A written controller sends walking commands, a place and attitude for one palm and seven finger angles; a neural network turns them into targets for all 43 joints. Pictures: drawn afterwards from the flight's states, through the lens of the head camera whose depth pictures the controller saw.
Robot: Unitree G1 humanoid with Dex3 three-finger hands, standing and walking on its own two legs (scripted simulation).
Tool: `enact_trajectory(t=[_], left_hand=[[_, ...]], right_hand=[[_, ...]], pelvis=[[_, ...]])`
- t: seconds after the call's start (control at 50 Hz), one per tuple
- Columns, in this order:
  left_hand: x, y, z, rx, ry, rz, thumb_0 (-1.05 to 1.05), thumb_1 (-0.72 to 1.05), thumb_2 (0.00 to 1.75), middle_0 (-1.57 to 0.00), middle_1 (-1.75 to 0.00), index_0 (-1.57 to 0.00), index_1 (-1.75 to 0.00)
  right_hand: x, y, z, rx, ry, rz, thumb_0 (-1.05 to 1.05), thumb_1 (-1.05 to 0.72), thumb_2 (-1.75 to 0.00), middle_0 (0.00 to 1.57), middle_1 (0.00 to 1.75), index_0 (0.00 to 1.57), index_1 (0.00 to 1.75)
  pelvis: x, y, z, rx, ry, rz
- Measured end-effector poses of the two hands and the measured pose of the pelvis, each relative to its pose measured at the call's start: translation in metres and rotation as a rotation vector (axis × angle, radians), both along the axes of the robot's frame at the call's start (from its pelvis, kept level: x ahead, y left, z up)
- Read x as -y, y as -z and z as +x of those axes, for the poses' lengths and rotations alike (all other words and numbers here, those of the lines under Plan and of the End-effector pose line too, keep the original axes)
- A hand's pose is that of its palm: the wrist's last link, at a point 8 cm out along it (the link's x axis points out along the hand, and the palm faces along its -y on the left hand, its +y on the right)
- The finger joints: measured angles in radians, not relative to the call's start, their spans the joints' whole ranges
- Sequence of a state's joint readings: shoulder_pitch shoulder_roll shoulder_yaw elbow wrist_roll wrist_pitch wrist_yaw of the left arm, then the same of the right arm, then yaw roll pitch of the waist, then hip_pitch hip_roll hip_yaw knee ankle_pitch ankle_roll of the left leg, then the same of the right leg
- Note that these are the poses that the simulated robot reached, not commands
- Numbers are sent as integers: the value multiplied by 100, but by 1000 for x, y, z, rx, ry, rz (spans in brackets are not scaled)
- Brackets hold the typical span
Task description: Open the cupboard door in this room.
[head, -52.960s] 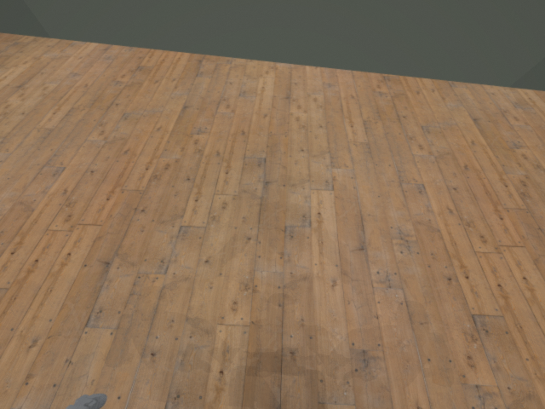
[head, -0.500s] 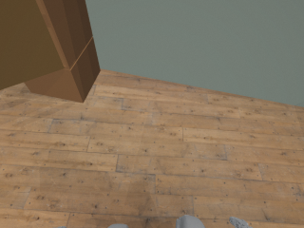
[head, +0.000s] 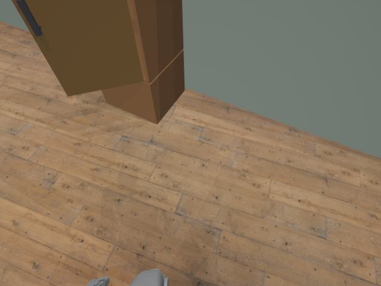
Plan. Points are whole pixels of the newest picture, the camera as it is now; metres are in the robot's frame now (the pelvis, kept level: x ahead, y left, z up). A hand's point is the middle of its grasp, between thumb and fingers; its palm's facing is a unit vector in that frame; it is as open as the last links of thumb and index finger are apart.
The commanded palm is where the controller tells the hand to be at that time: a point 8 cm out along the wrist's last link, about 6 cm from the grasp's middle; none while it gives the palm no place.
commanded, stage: turn to face it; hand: left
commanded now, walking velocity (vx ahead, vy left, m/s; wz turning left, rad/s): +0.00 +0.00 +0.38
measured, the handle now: (30, 15) +0.98 +0.65 +0.04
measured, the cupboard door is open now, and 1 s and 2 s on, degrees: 45 45 45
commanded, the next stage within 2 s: take the last steps up to it in 0.40 s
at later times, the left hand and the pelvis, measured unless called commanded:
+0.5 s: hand out of the picture +0.05 +0.22 -0.16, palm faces +0.19 -0.95 -0.25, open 7.4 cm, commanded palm none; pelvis +0.01 +0.01 +0.00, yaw +9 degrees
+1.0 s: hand out of the picture -0.08 +0.19 -0.17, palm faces +0.42 -0.89 -0.19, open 7.4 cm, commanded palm none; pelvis +0.07 +0.06 +0.00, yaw +18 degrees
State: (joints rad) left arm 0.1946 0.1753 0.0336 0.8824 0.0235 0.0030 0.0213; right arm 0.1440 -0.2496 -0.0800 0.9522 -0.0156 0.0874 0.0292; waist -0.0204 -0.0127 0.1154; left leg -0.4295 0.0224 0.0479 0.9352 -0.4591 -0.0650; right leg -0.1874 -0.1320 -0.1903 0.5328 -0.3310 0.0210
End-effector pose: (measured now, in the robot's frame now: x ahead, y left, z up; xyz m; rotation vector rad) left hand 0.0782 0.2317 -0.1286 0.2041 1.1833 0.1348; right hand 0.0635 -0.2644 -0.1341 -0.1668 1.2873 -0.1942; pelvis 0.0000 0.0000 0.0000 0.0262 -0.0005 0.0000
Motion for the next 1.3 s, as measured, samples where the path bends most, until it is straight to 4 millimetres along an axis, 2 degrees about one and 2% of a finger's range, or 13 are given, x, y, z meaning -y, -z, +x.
enact_trajectory(t=[0.16, 0.3, 0.42, 0.54, 0.66, 0.72, 0.86, 0.96, 1.04, 1.08, 1.12, 1.16, 1.3], left_hand=[[-49, 34, -64, -139, -163, -11, 0, 90, 90, -21, -30, -20, -30], [-66, 16, -69, -144, -211, 8, 1, 91, 90, -20, -30, -20, -30], [-54, 4, -54, -87, -214, 10, 0, 91, 90, -20, -30, -20, -30], [-24, 2, -39, -15, -209, 26, 0, 91, 90, -20, -30, -20, -30], [6, -7, -55, -12, -253, 2, 0, 91, 90, -20, -30, -20, -30], [8, -10, -73, -41, -304, 2, 0, 93, 90, -21, -30, -20, -30], [8, -7, -128, -174, -425, -36, 0, 92, 90, -20, -30, -20, -30], [1, 2, -165, -317, -501, -92, 0, 91, 90, -20, -30, -20, -30], [-20, 20, -178, -423, -525, -143, 0, 91, 90, -20, -30, -20, -30], [-38, 25, -166, -440, -508, -143, 1, 91, 90, -20, -30, -20, -30], [-59, 25, -140, -406, -486, -131, 1, 91, 90, -20, -30, -20, -30], [-81, 22, -104, -334, -458, -114, 1, 91, 90, -20, -30, -20, -30], [-141, 7, 45, -45, -348, -58, 1, 91, 90, -20, -30, -20, -30]], right_hand=[[-41, -7, 71, 124, -177, -55, 0, -91, -90, 19, 30, 20, 30], [-64, -19, 76, 133, -221, -46, 0, -91, -90, 20, 30, 20, 30], [-66, -10, 57, 78, -218, 3, 0, -91, -90, 20, 30, 21, 30], [-45, 14, 35, 9, -190, 52, 0, -91, -90, 20, 30, 21, 30], [-23, 16, 27, -70, -201, 60, 0, -91, -90, 20, 30, 20, 30], [-19, 9, 33, -86, -221, 51, 0, -91, -90, 20, 30, 20, 30], [-42, 1, 80, -89, -317, 29, 0, -92, -90, 19, 30, 20, 30], [-96, -1, 141, -12, -415, 32, 0, -92, -90, 19, 30, 20, 29], [-149, 4, 187, 115, -462, 27, 0, -92, -90, 19, 30, 20, 30], [-168, 2, 195, 151, -455, 28, 0, -92, -90, 19, 30, 20, 30], [-181, -1, 192, 151, -433, 33, 0, -91, -90, 19, 30, 20, 30], [-188, -3, 185, 133, -398, 37, -1, -92, -90, 19, 30, 20, 30], [-176, -5, 159, 2, -304, 0, -2, -95, -90, 20, 30, 21, 30]], pelvis=[[-25, 16, 4, -7, -77, -23], [-31, 0, 5, -8, -102, -43], [-22, -4, 6, -5, -128, -44], [1, 5, 8, -4, -156, -9], [10, -2, 14, 15, -205, -4], [10, -7, 20, 11, -233, 1], [-12, -10, 40, 0, -299, 4], [-45, -4, 58, -9, -322, -4], [-82, 14, 75, -6, -320, -22], [-93, 15, 82, 2, -305, -19], [-103, 10, 90, 5, -291, -18], [-111, 4, 99, 8, -284, -14], [-134, -6, 137, 13, -268, -2]])
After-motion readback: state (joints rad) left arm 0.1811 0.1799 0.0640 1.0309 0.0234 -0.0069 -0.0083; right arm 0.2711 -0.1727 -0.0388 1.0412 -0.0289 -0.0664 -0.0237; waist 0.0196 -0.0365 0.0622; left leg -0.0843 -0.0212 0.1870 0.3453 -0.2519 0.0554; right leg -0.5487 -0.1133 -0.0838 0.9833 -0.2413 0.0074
